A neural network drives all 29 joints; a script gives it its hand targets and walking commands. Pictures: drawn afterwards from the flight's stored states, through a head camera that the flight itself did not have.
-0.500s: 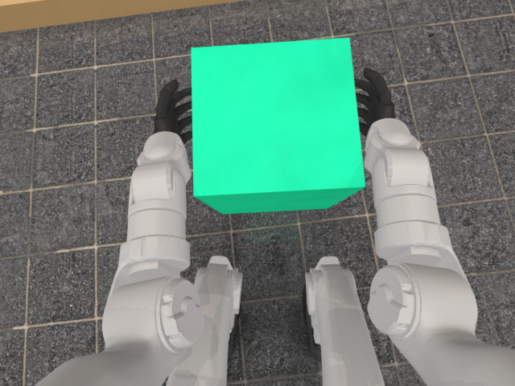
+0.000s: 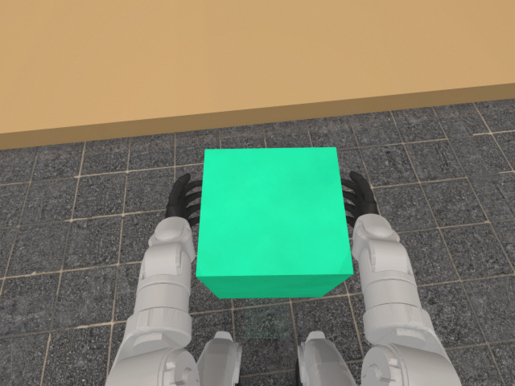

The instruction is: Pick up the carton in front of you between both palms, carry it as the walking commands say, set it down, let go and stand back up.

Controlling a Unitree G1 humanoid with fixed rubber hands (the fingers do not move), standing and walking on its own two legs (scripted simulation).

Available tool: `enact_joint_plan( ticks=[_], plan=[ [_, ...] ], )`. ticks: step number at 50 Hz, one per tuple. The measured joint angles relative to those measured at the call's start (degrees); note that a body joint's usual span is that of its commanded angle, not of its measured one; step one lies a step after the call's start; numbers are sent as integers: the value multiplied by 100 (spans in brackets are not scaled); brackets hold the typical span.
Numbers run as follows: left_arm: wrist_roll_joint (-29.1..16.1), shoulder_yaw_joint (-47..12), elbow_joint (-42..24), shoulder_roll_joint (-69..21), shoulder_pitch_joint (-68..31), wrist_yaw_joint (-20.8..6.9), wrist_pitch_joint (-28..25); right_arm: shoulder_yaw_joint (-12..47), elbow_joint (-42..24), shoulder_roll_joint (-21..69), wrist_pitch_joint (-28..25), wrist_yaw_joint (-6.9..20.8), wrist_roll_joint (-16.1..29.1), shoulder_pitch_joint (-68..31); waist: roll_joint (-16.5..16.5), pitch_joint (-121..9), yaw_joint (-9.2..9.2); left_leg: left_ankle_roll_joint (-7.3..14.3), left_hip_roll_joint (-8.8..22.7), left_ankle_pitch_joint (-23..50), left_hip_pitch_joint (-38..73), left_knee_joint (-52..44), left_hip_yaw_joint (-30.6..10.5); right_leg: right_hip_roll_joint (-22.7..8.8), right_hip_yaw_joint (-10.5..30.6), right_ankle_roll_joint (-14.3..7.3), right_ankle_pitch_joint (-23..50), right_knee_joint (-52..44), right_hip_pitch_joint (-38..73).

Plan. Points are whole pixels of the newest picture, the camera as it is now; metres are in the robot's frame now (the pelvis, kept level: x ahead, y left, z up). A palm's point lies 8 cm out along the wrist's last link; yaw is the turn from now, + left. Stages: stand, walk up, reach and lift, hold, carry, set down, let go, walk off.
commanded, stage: reach and lift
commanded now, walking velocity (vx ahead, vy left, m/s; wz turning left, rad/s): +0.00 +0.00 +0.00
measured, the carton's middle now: (270, 232) +0.38 +0.00 -0.10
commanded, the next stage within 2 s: hold in 1.50 s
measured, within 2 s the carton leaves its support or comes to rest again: neither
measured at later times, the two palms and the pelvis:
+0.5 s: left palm (145, 207) +0.33 +0.15 +0.12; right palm (406, 210) +0.33 -0.15 +0.12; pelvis +0.03 +0.00 +0.09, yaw +0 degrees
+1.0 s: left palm (142, 203) +0.33 +0.15 +0.13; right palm (411, 206) +0.33 -0.15 +0.13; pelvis +0.03 +0.00 +0.10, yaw +0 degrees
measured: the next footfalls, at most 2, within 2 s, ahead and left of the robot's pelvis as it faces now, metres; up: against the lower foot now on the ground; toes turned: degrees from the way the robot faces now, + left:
none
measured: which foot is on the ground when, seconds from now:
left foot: down 0.00-1.00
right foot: down 0.00-1.00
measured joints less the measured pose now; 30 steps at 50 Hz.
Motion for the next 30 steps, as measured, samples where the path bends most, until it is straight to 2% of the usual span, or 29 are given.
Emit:
enact_joint_plan(
  ticks=[13, 23, 30],
  plan=[
    [53, -372, -377, -137, 1045, -61, 241, 271, -443, 206, 229, 39, -25, 1088, 1, 374, -46, 62, 54, 502, 2646, -1893, -6, -58, 31, -16, 501, -1904, 2655],
    [75, -740, -835, -107, 1548, -132, 819, 508, -1072, 338, 832, 39, -92, 1682, -13, 687, -71, 79, 100, 942, 4599, -3239, -24, -94, 34, -27, 936, -3248, 4611],
    [384, -595, -751, -151, 1390, -263, 1195, 387, -978, 374, 1210, 144, -348, 1523, -30, 969, -70, 82, 115, 1103, 5357, -3635, -32, -104, 30, -35, 1096, -3645, 5372]
  ],
)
